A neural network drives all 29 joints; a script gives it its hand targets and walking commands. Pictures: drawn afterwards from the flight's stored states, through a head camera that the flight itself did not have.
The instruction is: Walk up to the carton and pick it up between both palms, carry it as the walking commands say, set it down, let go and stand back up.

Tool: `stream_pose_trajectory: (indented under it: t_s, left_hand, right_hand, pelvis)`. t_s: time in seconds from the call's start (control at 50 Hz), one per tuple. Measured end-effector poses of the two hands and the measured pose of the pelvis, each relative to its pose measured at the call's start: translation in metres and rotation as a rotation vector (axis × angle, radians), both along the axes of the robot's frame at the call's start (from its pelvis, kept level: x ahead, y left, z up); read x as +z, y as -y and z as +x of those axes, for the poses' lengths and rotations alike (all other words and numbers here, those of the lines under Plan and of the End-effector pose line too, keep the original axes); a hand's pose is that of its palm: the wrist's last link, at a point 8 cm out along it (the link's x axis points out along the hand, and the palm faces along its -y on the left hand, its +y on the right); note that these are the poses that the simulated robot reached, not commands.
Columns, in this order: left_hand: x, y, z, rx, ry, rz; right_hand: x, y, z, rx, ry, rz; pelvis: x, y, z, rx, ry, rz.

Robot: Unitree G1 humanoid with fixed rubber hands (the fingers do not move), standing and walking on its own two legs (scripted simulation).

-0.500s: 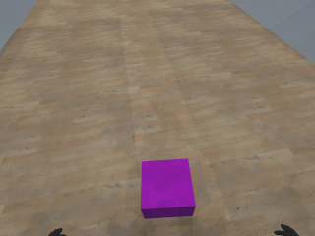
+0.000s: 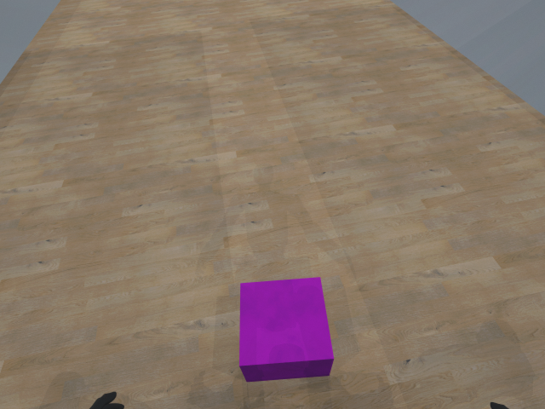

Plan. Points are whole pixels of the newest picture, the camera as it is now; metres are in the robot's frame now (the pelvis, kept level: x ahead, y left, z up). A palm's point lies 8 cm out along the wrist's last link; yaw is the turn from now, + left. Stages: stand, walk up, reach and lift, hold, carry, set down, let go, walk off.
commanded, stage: walk up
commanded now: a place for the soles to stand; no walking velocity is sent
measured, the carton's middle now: (284, 328) +0.50 +0.04 -0.68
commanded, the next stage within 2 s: reach and lift in 1.26 s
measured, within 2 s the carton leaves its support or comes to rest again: neither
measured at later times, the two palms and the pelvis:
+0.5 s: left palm out of the picture +0.13 +0.28 -0.10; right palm out of the picture +0.12 -0.34 -0.10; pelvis +0.02 -0.02 +0.00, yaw +0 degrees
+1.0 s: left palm out of the picture +0.14 +0.27 -0.10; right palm out of the picture +0.13 -0.36 -0.11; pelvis +0.03 -0.04 +0.00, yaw +0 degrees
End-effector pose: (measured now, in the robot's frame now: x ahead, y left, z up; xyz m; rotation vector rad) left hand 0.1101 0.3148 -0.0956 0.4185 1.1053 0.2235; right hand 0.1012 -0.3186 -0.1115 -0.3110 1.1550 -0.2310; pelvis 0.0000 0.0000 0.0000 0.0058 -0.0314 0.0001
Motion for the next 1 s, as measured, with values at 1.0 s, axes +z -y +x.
stream_pose_trajectory:
  t_s: [1.0]
  left_hand:
    - [-0.001, 0.045, 0.03, 0.042, -0.019, -0.05]
  right_hand:
    - [0.005, 0.04, 0.028, 0.005, 0.014, -0.039]
  pelvis:
    - [0.004, 0.04, 0.034, 0.006, -0.012, -0.003]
